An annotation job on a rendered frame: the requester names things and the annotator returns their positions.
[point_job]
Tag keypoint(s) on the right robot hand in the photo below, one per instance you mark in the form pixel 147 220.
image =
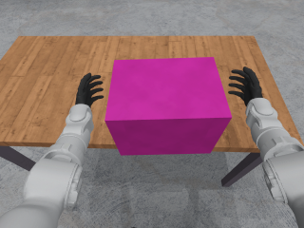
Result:
pixel 251 88

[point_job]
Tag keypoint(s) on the right robot upper arm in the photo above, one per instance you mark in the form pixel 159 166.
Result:
pixel 284 176

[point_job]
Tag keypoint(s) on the carton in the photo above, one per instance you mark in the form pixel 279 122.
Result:
pixel 166 106

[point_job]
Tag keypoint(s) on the table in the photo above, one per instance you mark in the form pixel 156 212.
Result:
pixel 40 76

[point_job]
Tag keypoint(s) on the left robot upper arm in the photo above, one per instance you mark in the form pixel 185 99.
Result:
pixel 53 186

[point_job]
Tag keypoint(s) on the right robot forearm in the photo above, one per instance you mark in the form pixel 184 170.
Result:
pixel 268 133

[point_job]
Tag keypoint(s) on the left robot hand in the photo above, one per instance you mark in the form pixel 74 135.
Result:
pixel 84 94

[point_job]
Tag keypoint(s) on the left robot forearm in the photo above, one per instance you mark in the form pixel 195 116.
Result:
pixel 73 141

